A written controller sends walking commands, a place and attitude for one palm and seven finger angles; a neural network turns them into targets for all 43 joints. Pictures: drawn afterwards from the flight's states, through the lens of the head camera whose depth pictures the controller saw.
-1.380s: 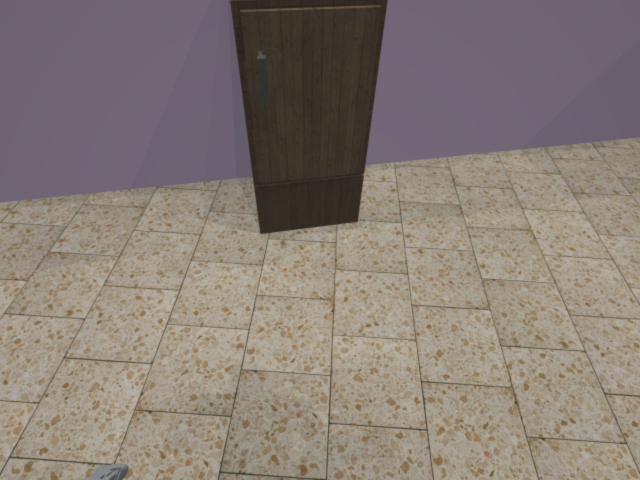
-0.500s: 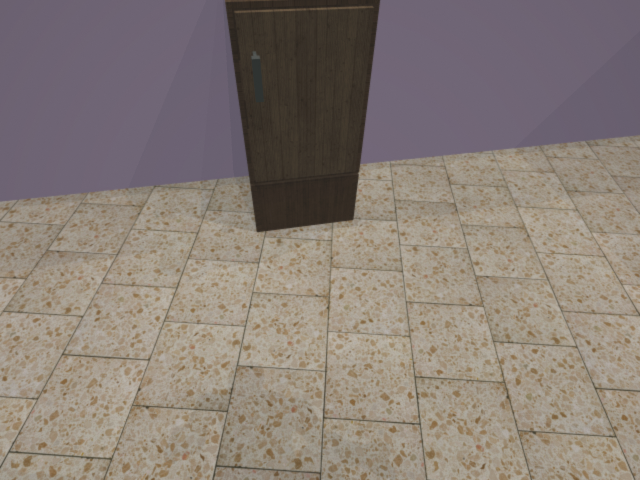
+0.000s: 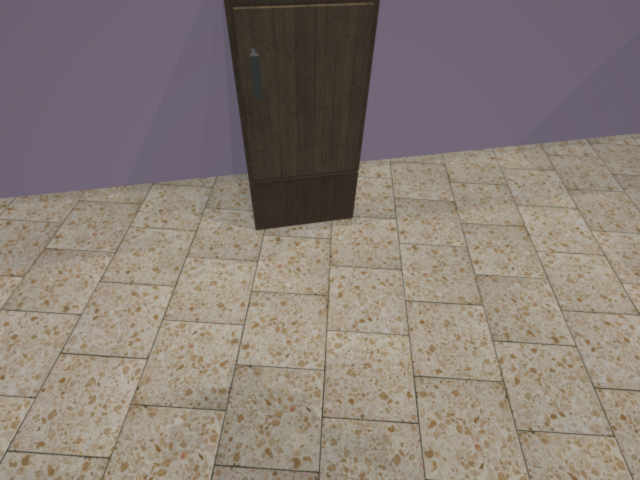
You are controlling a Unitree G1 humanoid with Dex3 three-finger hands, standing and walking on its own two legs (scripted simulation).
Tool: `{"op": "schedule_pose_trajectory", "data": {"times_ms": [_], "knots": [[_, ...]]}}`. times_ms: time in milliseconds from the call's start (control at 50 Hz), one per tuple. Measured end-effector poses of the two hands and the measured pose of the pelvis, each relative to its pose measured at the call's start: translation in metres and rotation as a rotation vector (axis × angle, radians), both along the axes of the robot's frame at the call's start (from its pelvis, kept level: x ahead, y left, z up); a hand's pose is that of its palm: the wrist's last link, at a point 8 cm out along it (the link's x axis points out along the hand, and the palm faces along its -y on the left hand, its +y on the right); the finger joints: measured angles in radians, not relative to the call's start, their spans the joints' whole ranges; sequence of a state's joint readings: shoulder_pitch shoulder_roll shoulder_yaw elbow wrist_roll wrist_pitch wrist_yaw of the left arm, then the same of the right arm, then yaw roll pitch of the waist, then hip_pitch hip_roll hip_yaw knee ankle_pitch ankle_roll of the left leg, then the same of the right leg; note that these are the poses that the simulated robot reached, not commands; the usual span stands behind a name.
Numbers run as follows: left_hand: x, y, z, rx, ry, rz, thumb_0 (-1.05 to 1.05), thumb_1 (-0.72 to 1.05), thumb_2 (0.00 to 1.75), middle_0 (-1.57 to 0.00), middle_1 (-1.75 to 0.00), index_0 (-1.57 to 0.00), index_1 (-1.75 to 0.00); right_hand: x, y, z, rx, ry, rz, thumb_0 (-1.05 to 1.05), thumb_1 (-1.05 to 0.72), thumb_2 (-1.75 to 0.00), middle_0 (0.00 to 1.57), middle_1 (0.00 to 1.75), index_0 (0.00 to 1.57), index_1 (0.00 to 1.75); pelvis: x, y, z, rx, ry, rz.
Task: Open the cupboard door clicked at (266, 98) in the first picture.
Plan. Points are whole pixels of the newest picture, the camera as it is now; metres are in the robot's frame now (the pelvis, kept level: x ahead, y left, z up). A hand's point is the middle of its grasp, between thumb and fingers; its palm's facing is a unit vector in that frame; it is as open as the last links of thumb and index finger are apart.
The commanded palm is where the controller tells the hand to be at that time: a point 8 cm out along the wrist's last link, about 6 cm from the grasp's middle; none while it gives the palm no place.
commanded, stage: look at it before walking up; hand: left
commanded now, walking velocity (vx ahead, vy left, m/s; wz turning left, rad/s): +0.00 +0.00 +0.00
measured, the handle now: (255, 73) +1.19 +0.26 -0.05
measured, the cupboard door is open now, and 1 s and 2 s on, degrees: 0 0 0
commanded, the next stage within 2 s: walk to a spot facing it in 0.06 s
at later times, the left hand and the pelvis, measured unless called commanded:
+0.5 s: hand out of the picture +0.07 +0.19 -0.19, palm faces -0.13 -0.97 -0.20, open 7.4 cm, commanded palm none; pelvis +0.06 -0.01 -0.02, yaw -9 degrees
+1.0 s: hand (233, 431) +0.24 +0.15 -0.21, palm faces -0.19 -0.97 -0.13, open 7.4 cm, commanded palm none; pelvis +0.27 -0.02 -0.03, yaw -16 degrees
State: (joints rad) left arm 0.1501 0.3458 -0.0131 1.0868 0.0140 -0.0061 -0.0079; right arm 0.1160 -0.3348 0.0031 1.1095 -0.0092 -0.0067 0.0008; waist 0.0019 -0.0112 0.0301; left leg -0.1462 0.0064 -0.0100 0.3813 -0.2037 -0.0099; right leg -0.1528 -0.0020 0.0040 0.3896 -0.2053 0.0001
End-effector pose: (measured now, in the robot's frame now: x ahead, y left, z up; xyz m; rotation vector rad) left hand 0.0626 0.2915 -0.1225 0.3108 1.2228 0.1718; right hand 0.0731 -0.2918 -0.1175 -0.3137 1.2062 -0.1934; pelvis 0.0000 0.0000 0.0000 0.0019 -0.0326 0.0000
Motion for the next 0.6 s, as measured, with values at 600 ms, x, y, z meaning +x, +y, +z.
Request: {"op": "schedule_pose_trajectory", "data": {"times_ms": [600], "knots": [[0.059,-0.082,-0.039,-0.116,0.124,-0.086,0.00,0.90,0.90,-0.20,-0.30,-0.20,-0.30,-0.067,0.026,-0.053,0.148,0.226,-0.286,0.00,-0.91,-0.90,0.20,0.30,0.20,0.30,0.087,-0.032,-0.029,0.001,0.023,-0.170]]}}
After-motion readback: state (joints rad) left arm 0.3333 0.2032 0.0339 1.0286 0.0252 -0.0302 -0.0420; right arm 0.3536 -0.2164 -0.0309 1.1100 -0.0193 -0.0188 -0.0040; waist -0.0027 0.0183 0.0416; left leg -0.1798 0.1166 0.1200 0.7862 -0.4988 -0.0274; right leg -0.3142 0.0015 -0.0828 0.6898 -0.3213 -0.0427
